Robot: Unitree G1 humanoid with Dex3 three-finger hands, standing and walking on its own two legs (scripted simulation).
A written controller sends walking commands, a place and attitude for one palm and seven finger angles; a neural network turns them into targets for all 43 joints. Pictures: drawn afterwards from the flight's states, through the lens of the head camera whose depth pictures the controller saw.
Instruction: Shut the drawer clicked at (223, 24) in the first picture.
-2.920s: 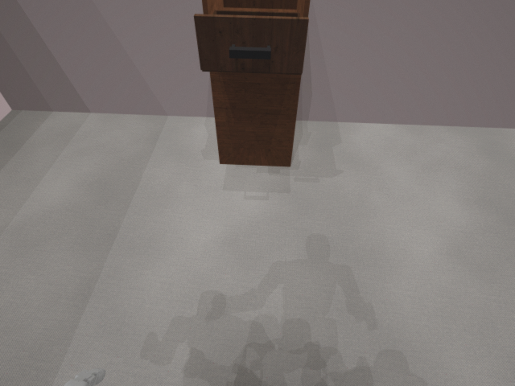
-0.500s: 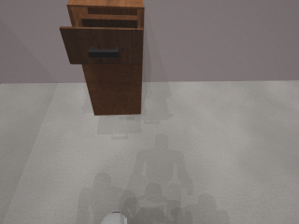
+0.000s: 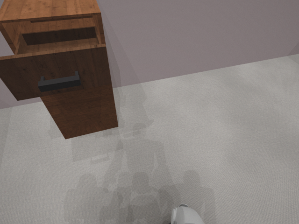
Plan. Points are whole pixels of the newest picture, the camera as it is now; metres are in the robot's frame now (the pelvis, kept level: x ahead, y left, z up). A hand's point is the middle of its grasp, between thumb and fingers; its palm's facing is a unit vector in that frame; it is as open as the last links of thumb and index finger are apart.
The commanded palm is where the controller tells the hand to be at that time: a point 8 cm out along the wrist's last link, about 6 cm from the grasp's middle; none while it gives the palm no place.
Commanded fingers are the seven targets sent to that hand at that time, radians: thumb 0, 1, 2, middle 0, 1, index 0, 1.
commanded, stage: turn to face it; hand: left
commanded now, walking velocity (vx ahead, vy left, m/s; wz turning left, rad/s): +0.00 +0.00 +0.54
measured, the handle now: (60, 79) +0.56 +0.36 +0.03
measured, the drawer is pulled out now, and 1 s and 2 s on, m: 0.27 0.27 0.27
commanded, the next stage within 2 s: take the last steps up to it in 0.84 s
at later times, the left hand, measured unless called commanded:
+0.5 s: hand out of the picture +0.14 +0.17 -0.18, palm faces +0.21 -0.96 -0.16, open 7.3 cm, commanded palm none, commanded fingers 0.00 0.90 0.90 -0.20 -0.30 -0.20 -0.30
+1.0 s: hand out of the picture +0.03 +0.19 -0.17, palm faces +0.35 -0.90 -0.26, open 7.3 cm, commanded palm none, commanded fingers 0.00 0.90 0.90 -0.20 -0.30 -0.20 -0.30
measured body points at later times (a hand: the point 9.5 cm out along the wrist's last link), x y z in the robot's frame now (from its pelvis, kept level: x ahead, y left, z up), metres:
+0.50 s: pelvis +0.06 -0.01 -0.01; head +0.06 +0.01 +0.44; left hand +0.13 +0.23 -0.16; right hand +0.14 -0.25 -0.15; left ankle +0.05 +0.09 -0.72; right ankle +0.14 -0.12 -0.74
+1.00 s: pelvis +0.05 -0.02 -0.01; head +0.07 -0.03 +0.44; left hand +0.02 +0.23 -0.15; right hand +0.17 -0.23 -0.17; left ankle +0.05 +0.10 -0.74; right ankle +0.08 -0.13 -0.74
